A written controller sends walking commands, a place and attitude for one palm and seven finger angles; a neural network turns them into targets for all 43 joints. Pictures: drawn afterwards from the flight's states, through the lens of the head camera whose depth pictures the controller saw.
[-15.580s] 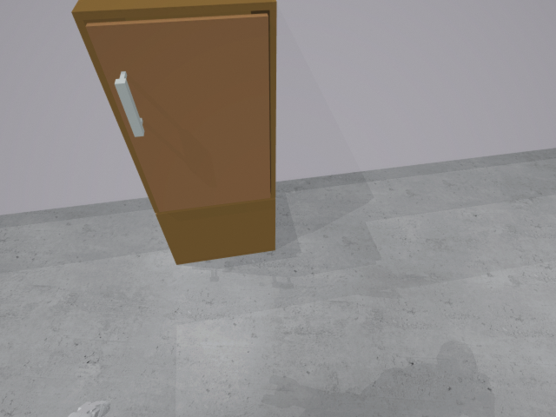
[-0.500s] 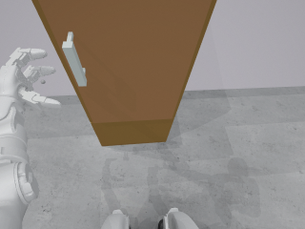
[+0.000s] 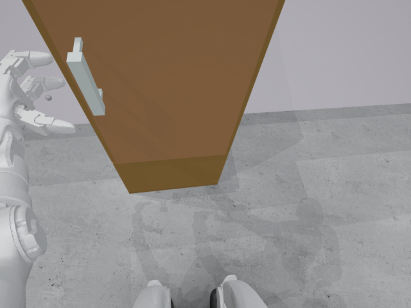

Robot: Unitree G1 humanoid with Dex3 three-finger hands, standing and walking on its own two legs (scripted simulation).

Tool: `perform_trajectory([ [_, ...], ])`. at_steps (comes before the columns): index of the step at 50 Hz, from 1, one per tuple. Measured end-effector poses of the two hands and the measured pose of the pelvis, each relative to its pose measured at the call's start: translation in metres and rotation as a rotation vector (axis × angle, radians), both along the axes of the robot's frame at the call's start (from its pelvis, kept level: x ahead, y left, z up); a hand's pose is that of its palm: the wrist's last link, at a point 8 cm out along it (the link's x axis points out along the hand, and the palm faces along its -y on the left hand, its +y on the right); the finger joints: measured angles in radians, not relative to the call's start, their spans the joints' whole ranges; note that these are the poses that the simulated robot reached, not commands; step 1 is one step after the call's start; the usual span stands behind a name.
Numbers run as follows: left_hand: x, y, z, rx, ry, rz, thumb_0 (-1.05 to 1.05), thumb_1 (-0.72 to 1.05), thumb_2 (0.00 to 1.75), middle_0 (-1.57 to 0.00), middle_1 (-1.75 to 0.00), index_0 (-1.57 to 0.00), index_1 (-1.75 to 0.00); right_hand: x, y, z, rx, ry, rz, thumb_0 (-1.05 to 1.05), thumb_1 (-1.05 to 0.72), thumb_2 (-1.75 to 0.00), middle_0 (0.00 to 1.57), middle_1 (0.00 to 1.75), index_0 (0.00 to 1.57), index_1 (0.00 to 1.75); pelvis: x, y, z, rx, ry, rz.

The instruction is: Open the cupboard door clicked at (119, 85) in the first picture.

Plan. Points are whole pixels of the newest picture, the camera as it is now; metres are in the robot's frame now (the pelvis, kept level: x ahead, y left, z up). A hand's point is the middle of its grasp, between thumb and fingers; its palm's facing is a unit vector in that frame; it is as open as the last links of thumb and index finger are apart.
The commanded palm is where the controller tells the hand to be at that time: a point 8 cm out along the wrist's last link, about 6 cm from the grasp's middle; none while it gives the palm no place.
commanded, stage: move the hooked fingers beside the handle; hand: left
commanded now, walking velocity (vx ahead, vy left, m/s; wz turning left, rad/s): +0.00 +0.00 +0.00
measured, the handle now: (89, 79) +0.53 +0.20 +0.08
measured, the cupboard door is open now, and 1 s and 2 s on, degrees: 0 0 0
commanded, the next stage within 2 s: slide the fingers in behind the handle in 0.56 s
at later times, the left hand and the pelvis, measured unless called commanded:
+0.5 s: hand (47, 99) +0.48 +0.26 +0.08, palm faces +0.07 -1.00 -0.02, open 14.0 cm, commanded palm +0.45 +0.30 +0.08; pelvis +0.00 +0.00 +0.00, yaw +1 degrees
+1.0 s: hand (59, 99) +0.48 +0.24 +0.08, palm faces +0.05 -1.00 -0.01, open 14.0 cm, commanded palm +0.46 +0.28 +0.08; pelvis +0.00 +0.00 +0.00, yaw +1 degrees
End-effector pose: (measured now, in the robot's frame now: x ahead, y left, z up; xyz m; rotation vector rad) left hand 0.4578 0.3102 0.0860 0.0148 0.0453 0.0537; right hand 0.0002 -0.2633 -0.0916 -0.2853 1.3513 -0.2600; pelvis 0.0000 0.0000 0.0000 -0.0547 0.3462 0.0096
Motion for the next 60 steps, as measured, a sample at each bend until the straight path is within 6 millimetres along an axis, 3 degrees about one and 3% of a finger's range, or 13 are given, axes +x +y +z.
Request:
perform_trajectory([
  [19, -0.005, 0.000, -0.002, -0.003, -0.002, 0.011, -0.01, -0.50, 0.30, -0.30, -1.20, -0.30, -1.20, 0.030, 0.001, -0.002, 0.000, -0.064, 0.040, 0.01, -0.90, -0.90, 0.20, 0.30, 0.20, 0.30, 0.001, 0.000, -0.001, -0.003, -0.008, 0.013],
  [39, -0.005, -0.007, 0.000, -0.004, -0.028, 0.010, -0.01, -0.50, 0.30, -0.30, -1.20, -0.30, -1.20, 0.016, -0.001, -0.003, 0.005, -0.033, 0.021, 0.01, -0.90, -0.90, 0.20, 0.30, 0.20, 0.30, 0.000, -0.002, -0.001, -0.002, -0.008, 0.009],
  [60, 0.001, -0.021, -0.005, -0.005, -0.019, 0.022, -0.01, -0.50, 0.30, -0.30, -1.20, -0.31, -1.23, 0.017, 0.003, -0.006, 0.017, -0.034, 0.030, 0.01, -0.90, -0.90, 0.20, 0.30, 0.20, 0.30, -0.001, 0.000, -0.002, -0.003, 0.000, 0.018],
])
